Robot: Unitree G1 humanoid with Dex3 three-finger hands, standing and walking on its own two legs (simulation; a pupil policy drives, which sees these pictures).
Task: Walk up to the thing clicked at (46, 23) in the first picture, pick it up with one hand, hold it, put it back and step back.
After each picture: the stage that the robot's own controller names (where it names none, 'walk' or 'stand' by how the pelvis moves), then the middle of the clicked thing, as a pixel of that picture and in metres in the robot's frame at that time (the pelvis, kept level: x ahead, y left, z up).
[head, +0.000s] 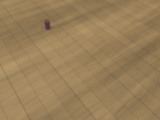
stand; (47, 24) +1.71 +0.43 -0.72
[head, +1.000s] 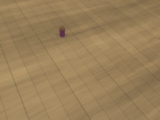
walk; (62, 32) +1.60 +0.16 -0.70
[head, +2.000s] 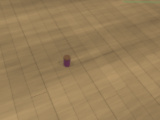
walk; (66, 61) +1.05 +0.11 -0.71
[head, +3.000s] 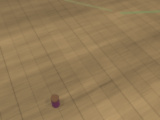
walk; (55, 101) +0.63 +0.18 -0.71
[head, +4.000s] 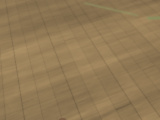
walk; out of the picture +0.41 +0.20 -0.70
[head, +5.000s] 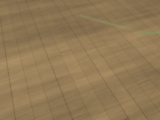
stand; out of the picture +0.35 +0.15 -0.72
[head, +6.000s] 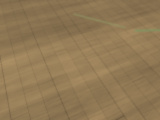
stand; out of the picture +0.35 +0.16 -0.73
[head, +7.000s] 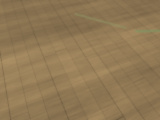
stand; out of the picture +0.35 +0.17 -0.73
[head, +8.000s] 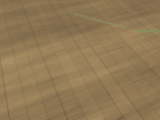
stand; out of the picture +0.34 +0.17 -0.73
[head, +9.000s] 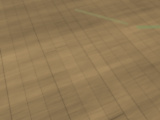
go down; out of the picture +0.35 +0.17 -0.72
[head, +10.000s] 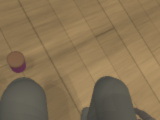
go down; (17, 62) +0.42 +0.21 -0.30
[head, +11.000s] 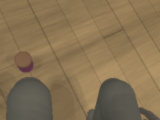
close in; (24, 62) +0.42 +0.22 -0.30
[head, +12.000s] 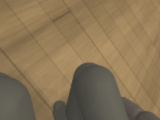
close in; out of the picture +0.40 +0.26 -0.22
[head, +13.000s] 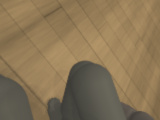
close; out of the picture +0.39 +0.26 -0.22
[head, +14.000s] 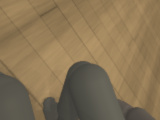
lift; out of the picture +0.37 +0.24 -0.23
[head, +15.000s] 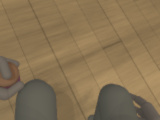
lift; (7, 79) +0.31 +0.25 -0.07
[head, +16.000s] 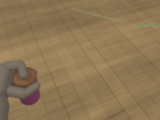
hold; (27, 87) +0.33 +0.17 +0.05
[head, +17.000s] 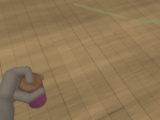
hold; (34, 91) +0.32 +0.16 +0.01
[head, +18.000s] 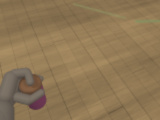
hold; (33, 92) +0.32 +0.17 +0.00
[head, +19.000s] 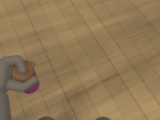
crouch; (26, 78) +0.37 +0.18 -0.06
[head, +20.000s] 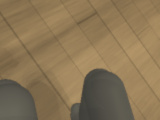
lower; out of the picture +0.41 +0.25 -0.17
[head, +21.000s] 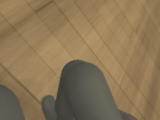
lower; out of the picture +0.41 +0.28 -0.23
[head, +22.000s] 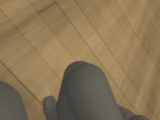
lower; out of the picture +0.41 +0.28 -0.23
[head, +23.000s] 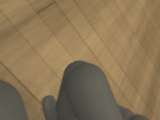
lower; out of the picture +0.41 +0.28 -0.23
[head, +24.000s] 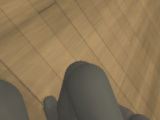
lower; out of the picture +0.40 +0.28 -0.22
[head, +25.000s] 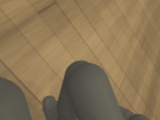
withdraw; out of the picture +0.39 +0.26 -0.23
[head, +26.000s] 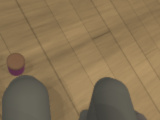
stand; (16, 65) +0.41 +0.23 -0.28
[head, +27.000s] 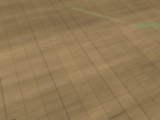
stand; out of the picture +0.35 +0.15 -0.65
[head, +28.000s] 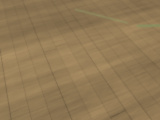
stand; out of the picture +0.37 +0.17 -0.66
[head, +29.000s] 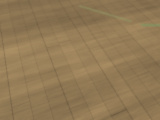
stand; out of the picture +0.37 +0.16 -0.67
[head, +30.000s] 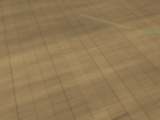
walk; out of the picture +0.39 +0.15 -0.72
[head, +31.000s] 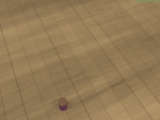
walk; (63, 104) +0.49 +0.13 -0.70
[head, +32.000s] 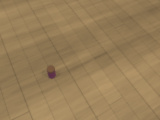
walk; (51, 72) +0.75 +0.23 -0.70
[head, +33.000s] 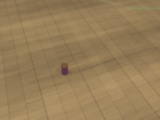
stand; (64, 69) +1.00 +0.17 -0.71
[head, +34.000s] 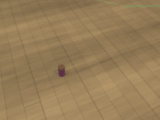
stand; (61, 70) +0.99 +0.19 -0.73
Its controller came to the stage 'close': yes
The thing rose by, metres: 0.71
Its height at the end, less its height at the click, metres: +0.00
